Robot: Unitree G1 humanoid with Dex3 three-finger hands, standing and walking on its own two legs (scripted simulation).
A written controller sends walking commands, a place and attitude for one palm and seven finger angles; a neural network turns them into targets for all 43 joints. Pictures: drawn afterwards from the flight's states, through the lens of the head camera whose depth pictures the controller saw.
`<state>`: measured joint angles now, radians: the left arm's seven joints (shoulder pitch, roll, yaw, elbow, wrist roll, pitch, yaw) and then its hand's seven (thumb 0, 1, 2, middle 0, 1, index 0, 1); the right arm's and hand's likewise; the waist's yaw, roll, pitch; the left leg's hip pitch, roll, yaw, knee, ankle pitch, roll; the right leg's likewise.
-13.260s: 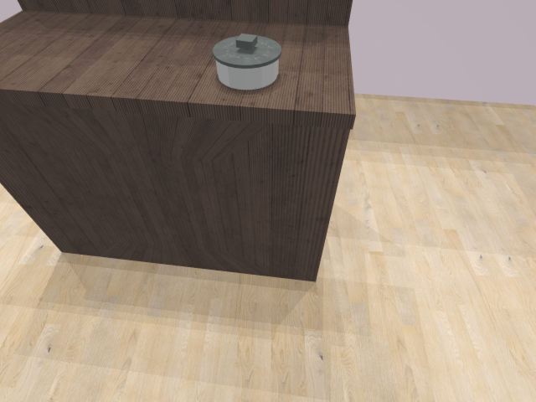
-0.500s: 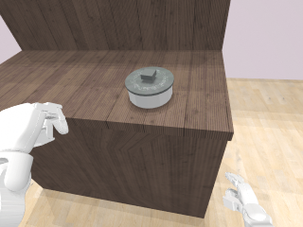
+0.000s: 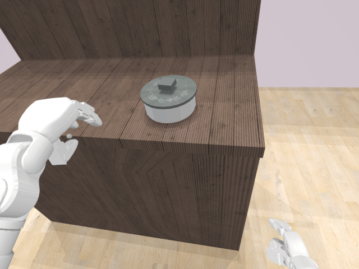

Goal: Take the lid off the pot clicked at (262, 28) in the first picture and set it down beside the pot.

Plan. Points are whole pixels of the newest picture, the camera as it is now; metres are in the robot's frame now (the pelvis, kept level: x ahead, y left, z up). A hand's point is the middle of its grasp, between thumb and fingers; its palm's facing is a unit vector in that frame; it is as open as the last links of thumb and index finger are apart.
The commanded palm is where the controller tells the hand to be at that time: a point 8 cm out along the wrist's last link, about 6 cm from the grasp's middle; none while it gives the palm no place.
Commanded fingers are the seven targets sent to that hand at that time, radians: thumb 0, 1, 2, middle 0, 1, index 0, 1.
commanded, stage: reach forward and open the fingers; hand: left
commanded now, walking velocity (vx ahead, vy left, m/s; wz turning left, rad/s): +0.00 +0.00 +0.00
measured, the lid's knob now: (167, 83) +0.56 +0.12 +0.15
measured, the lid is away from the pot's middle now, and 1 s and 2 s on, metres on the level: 0.00 0.00 0.00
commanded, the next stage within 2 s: move the open hand above the knob in 0.22 s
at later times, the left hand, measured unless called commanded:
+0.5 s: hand (91, 115) +0.33 +0.22 +0.22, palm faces -0.02 -0.06 -1.00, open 9.7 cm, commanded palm +0.30 +0.22 +0.28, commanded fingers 0.00 -0.39 1.74 -0.90 -0.08 -0.90 -0.08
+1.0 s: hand (124, 95) +0.41 +0.18 +0.21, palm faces -0.08 -0.06 -0.99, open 9.8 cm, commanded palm +0.38 +0.18 +0.28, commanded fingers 0.00 -0.39 1.74 -0.90 -0.08 -0.90 -0.08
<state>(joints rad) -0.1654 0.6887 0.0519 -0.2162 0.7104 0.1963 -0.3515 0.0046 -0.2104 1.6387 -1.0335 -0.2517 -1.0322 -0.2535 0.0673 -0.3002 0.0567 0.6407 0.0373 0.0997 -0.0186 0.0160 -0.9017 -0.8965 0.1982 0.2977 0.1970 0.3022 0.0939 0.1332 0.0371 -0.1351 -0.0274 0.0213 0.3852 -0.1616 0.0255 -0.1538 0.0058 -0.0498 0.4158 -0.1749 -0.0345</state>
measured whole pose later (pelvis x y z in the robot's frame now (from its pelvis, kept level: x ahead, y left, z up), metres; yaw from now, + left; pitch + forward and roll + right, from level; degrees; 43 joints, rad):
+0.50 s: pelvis +0.00 +0.00 +0.00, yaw +0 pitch -4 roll +1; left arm -0.45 0.64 -0.07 -0.02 0.75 0.20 -0.43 0.00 -0.39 1.74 -0.93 -0.08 -0.92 -0.08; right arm 0.05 -0.30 0.04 0.63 0.05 0.10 -0.01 0.02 -0.90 -0.90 0.20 0.30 0.20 0.30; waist 0.08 0.13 0.02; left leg -0.16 -0.04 0.02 0.37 -0.15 0.03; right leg -0.18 0.00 -0.05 0.41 -0.17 -0.03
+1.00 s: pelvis +0.03 +0.02 +0.00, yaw +0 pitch +0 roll +1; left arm -0.69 0.53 -0.24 0.14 0.80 0.31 -0.45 0.00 -0.39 1.74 -0.92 -0.08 -0.92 -0.08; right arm 0.06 -0.30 0.06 0.65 0.05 0.15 0.02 0.02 -0.90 -0.90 0.20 0.30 0.20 0.30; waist 0.06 0.11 -0.01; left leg -0.17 -0.05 0.03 0.35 -0.17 0.05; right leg -0.20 -0.02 -0.04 0.41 -0.20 -0.02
